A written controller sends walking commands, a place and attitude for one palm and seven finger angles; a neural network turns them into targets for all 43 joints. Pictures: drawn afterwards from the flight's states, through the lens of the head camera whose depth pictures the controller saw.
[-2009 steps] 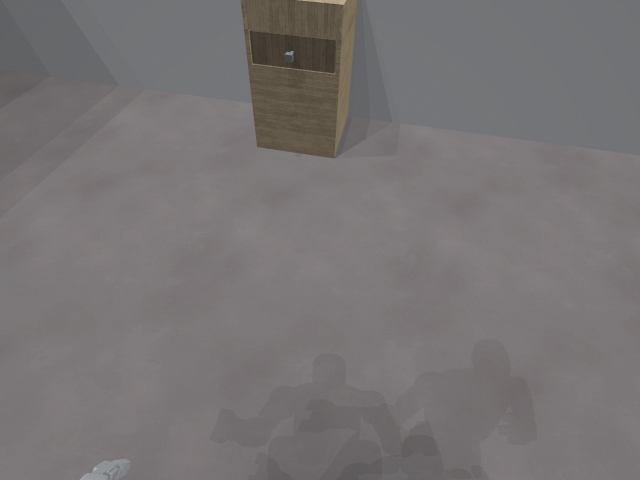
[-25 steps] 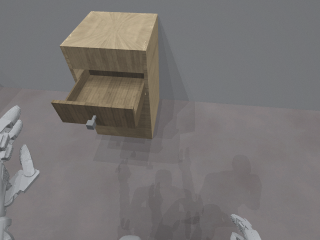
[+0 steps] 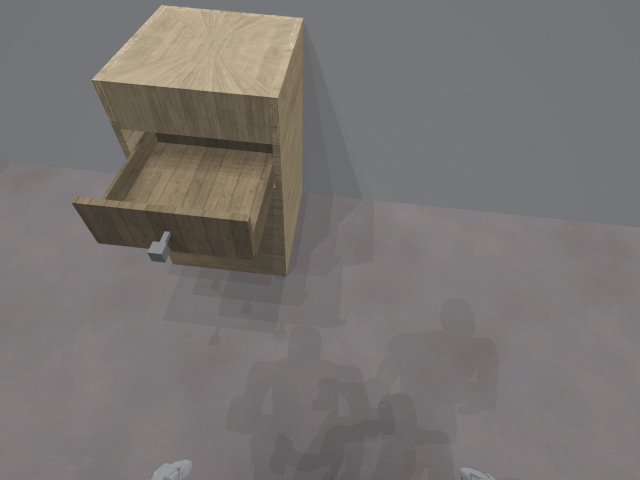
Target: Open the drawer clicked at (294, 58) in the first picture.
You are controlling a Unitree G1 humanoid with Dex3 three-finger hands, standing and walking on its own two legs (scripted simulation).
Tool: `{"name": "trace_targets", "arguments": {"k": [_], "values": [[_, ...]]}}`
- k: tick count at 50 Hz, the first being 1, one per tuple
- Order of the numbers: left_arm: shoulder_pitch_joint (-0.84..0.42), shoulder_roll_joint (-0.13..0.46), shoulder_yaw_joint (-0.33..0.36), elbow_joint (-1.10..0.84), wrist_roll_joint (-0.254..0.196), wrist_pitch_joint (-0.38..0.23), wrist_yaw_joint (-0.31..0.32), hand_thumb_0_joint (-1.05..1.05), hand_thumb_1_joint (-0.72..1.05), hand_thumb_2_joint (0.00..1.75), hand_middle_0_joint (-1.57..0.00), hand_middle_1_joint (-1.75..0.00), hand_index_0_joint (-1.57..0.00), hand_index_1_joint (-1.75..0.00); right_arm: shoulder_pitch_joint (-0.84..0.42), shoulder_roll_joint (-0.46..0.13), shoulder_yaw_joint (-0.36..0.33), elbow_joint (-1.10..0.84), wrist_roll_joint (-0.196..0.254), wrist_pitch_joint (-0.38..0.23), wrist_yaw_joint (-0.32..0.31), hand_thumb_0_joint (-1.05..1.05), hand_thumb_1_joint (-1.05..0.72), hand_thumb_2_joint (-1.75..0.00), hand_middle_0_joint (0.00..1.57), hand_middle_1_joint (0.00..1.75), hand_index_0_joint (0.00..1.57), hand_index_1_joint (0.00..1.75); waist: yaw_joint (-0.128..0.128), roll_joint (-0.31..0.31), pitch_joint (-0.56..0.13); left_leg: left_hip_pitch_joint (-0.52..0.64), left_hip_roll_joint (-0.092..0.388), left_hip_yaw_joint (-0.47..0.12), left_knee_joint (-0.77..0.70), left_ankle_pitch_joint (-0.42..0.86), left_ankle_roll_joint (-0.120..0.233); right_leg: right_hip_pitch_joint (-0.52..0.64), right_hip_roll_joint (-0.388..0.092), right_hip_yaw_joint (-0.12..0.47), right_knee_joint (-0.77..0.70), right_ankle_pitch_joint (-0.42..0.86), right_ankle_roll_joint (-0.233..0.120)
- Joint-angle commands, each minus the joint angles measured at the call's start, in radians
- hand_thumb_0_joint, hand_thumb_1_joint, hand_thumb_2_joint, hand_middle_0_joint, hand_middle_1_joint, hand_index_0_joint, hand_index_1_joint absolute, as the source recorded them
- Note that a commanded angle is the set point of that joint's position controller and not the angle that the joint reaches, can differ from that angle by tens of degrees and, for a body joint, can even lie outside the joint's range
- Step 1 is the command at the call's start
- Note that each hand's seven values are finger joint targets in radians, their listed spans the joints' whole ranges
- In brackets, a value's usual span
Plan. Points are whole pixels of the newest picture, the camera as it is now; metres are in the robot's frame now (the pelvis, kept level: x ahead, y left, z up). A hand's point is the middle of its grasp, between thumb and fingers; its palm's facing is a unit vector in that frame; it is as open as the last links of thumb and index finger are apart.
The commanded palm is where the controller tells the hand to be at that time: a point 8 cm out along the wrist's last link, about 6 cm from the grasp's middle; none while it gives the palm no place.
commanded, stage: let the arm hang, fingers relaxed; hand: left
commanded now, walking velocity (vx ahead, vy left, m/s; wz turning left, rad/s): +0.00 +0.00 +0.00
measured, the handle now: (162, 245) +0.61 +0.36 -0.23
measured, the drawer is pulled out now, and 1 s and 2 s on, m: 0.26 0.26 0.26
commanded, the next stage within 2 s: look to check the result in 0.82 s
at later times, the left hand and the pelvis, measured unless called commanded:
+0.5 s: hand out of the picture +0.00 +0.18 -0.16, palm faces +0.01 -0.98 -0.21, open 7.3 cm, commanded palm none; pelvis -0.01 +0.00 +0.01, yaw -1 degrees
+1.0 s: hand out of the picture -0.03 +0.16 -0.16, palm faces +0.03 -0.98 -0.17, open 7.3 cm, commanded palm none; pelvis -0.01 +0.00 +0.01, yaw -1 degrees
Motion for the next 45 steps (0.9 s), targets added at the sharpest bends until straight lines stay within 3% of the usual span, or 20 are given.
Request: {"name": "trace_targets", "arguments": {"k": [1, 4, 5, 6, 10, 11, 16, 22, 29, 37, 40, 45], "values": [[0.005, 0.191, 0.059, 0.025, -0.012, -0.059, 0.021, 0.0, 0.9, 0.9, -0.2, -0.3, -0.2, -0.3, 0.029, -0.121, -0.036, 0.005, 0.005, -0.015, -0.026, 0.0, -0.9, -0.9, 0.2, 0.3, 0.2, 0.3, 0.025, 0.097, -0.086, 0.081, 0.073, -0.056, -0.092, 0.29, 0.016, 0.062, -0.118, 0.148, -0.162, 0.396, -0.021], [0.034, 0.132, 0.067, 0.111, -0.011, -0.057, 0.025, 0.0, 0.9, 0.9, -0.2, -0.3, -0.2, -0.3, 0.065, -0.09, -0.035, 0.06, 0.0, -0.014, -0.038, 0.0, -0.9, -0.9, 0.2, 0.3, 0.2, 0.3, 0.031, 0.188, -0.111, 0.088, 0.09, -0.065, -0.116, 0.285, 0.03, 0.098, -0.097, 0.116, -0.184, 0.31, -0.017], [0.034, 0.135, 0.062, 0.139, -0.013, -0.056, 0.025, 0.0, 0.9, 0.9, -0.2, -0.3, -0.2, -0.3, 0.072, -0.088, -0.034, 0.075, 0.002, -0.014, -0.039, 0.0, -0.9, -0.9, 0.2, 0.3, 0.2, 0.3, 0.032, 0.18, -0.124, 0.097, 0.092, -0.065, -0.12, 0.284, 0.032, 0.108, -0.096, 0.112, -0.187, 0.307, -0.017], [0.031, 0.129, 0.061, 0.157, -0.012, -0.057, 0.026, 0.0, 0.9, 0.9, -0.2, -0.3, -0.2, -0.3, 0.082, -0.086, -0.04, 0.081, 0.005, -0.012, -0.042, 0.0, -0.9, -0.9, 0.2, 0.3, 0.2, 0.3, 0.028, 0.115, -0.124, 0.105, 0.101, -0.07, -0.116, 0.288, 0.034, 0.104, -0.091, 0.109, -0.193, 0.311, -0.014], [0.028, 0.113, 0.045, 0.237, -0.016, -0.056, 0.027, 0.0, 0.9, 0.9, -0.2, -0.3, -0.2, -0.3, 0.112, -0.087, -0.033, 0.137, 0.007, -0.007, -0.046, 0.0, -0.9, -0.9, 0.2, 0.3, 0.2, 0.3, 0.024, 0.047, -0.073, 0.099, 0.104, -0.066, -0.153, 0.251, 0.031, 0.093, -0.097, 0.103, -0.228, 0.3, -0.014], [0.032, 0.106, 0.042, 0.252, -0.014, -0.055, 0.028, 0.0, 0.9, 0.9, -0.2, -0.3, -0.2, -0.3, 0.108, -0.086, -0.034, 0.147, 0.008, -0.005, -0.047, 0.0, -0.9, -0.9, 0.2, 0.3, 0.2, 0.3, 0.026, 0.053, -0.04, 0.098, 0.106, -0.067, -0.161, 0.249, 0.032, 0.07, -0.092, 0.104, -0.231, 0.287, -0.014], [0.051, 0.106, 0.033, 0.316, -0.017, -0.055, 0.031, 0.0, 0.9, 0.9, -0.2, -0.3, -0.2, -0.3, 0.138, -0.083, -0.025, 0.2, 0.008, -0.007, -0.047, 0.0, -0.9, -0.9, 0.2, 0.3, 0.2, 0.3, 0.029, 0.026, -0.024, 0.096, 0.108, -0.07, -0.196, 0.214, 0.033, 0.076, -0.091, 0.103, -0.252, 0.228, -0.011], [0.059, 0.093, 0.03, 0.359, -0.018, -0.053, 0.032, 0.0, 0.9, 0.9, -0.2, -0.3, -0.2, -0.3, 0.171, -0.065, -0.018, 0.251, 0.004, -0.008, -0.045, 0.0, -0.9, -0.9, 0.2, 0.3, 0.2, 0.3, 0.031, 0.032, 0.032, 0.061, 0.102, -0.073, -0.23, 0.13, 0.034, 0.055, -0.087, 0.103, -0.276, 0.118, -0.012], [0.069, 0.068, 0.033, 0.382, -0.018, -0.058, 0.036, 0.0, 0.9, 0.9, -0.2, -0.3, -0.2, -0.3, 0.203, -0.036, -0.018, 0.285, 0.004, -0.016, -0.049, 0.0, -0.9, -0.9, 0.2, 0.3, 0.2, 0.3, 0.032, 0.057, 0.033, 0.052, 0.099, -0.071, -0.236, 0.145, 0.032, 0.058, -0.087, 0.1, -0.264, 0.14, -0.015], [0.096, 0.046, 0.033, 0.398, -0.019, -0.062, 0.039, 0.0, 0.9, 0.9, -0.2, -0.3, -0.2, -0.3, 0.232, -0.009, -0.021, 0.3, 0.006, -0.017, -0.052, 0.0, -0.9, -0.9, 0.2, 0.3, 0.2, 0.3, 0.031, 0.044, 0.039, 0.05, 0.098, -0.068, -0.225, 0.146, 0.033, 0.046, -0.088, 0.102, -0.264, 0.136, -0.018], [0.099, 0.039, 0.034, 0.4, -0.019, -0.062, 0.04, 0.0, 0.9, 0.9, -0.2, -0.3, -0.2, -0.3, 0.244, -0.006, -0.021, 0.306, 0.005, -0.017, -0.054, 0.0, -0.9, -0.9, 0.2, 0.3, 0.2, 0.3, 0.027, 0.068, 0.045, 0.049, 0.098, -0.066, -0.23, 0.135, 0.031, 0.037, -0.086, 0.105, -0.264, 0.128, -0.019], [0.113, 0.03, 0.033, 0.41, -0.019, -0.063, 0.041, 0.0, 0.9, 0.9, -0.2, -0.3, -0.2, -0.3, 0.25, -0.001, -0.022, 0.307, 0.006, -0.018, -0.055, 0.0, -0.9, -0.9, 0.2, 0.3, 0.2, 0.3, 0.027, 0.051, 0.045, 0.054, 0.099, -0.068, -0.229, 0.139, 0.032, 0.034, -0.086, 0.103, -0.261, 0.134, -0.019]]}}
